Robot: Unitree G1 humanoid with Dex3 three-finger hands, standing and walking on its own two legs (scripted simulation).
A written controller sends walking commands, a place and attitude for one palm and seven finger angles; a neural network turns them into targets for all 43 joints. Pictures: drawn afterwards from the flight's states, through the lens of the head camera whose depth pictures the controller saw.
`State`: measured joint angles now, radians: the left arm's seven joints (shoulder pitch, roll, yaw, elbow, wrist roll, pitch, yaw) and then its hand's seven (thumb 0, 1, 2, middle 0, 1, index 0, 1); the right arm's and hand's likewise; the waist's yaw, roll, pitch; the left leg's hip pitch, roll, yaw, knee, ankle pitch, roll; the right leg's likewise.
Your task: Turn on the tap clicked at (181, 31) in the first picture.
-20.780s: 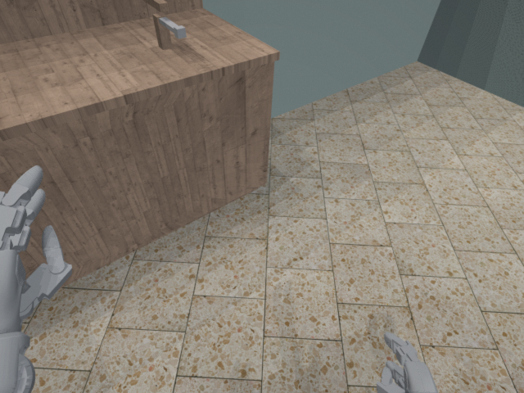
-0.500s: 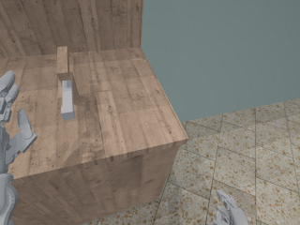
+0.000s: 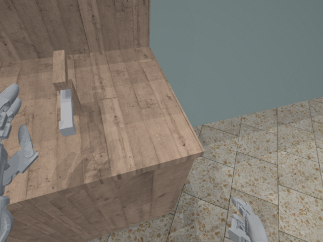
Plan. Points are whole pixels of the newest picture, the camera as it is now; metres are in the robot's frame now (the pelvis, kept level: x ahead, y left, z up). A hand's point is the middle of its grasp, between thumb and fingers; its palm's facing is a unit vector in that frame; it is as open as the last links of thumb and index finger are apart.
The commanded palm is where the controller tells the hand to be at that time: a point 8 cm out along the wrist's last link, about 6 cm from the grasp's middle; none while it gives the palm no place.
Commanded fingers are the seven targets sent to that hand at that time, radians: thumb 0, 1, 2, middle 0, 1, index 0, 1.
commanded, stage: come to a stop and stand still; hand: left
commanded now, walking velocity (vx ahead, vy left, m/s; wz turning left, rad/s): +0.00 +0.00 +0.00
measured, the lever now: (67, 127) +0.33 +0.25 +0.10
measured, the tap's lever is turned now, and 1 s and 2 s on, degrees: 0 0 0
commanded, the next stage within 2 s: look again from close up in 0.66 s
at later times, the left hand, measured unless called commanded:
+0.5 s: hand (48, 167) +0.20 +0.22 +0.16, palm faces +0.41 -0.85 -0.34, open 7.4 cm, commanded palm +0.15 +0.25 +0.18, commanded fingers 0.00 0.90 0.90 -0.20 -0.30 -0.20 -0.30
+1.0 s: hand (50, 161) +0.21 +0.22 +0.16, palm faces +0.40 -0.85 -0.35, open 7.4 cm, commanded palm +0.16 +0.26 +0.18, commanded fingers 0.00 0.90 0.90 -0.20 -0.30 -0.20 -0.30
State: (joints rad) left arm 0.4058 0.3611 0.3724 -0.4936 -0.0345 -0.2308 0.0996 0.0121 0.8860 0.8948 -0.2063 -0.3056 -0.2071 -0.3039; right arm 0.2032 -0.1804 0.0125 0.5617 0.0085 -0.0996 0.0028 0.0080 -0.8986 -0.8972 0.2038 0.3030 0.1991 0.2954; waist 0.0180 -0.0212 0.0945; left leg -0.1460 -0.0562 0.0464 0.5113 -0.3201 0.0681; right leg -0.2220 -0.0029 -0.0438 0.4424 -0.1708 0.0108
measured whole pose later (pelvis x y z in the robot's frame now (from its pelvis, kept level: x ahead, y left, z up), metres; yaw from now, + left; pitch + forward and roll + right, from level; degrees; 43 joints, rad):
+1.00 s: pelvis +0.00 -0.03 +0.00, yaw +1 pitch -2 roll -1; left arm 0.44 0.34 0.33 -0.47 -0.04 -0.18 0.12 0.01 0.89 0.89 -0.21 -0.31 -0.21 -0.30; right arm 0.21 -0.20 0.01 0.58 0.01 -0.11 -0.03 0.01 -0.90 -0.90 0.20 0.30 0.20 0.30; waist 0.02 -0.02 0.07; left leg -0.14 -0.04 0.03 0.46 -0.29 0.06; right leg -0.21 0.02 -0.06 0.41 -0.15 -0.02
